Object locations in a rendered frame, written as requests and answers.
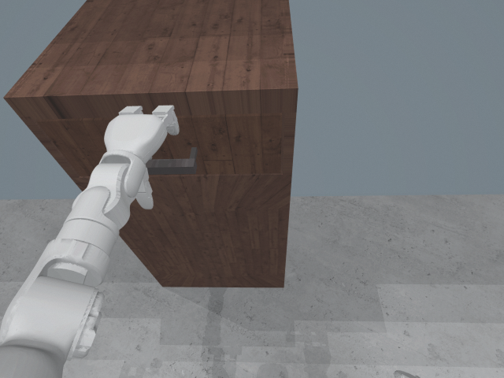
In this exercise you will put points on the left robot upper arm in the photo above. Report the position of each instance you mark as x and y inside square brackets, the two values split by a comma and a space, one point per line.
[56, 320]

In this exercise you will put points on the drawer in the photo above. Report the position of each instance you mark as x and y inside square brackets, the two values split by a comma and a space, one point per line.
[226, 143]

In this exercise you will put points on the robot left hand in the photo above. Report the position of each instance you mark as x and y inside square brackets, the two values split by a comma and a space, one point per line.
[142, 135]

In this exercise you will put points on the handle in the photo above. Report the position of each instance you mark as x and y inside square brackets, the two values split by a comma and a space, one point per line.
[173, 166]

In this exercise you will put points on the left robot forearm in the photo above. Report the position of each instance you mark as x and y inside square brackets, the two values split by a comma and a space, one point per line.
[81, 251]

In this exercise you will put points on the cabinet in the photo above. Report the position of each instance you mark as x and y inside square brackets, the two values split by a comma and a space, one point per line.
[204, 57]

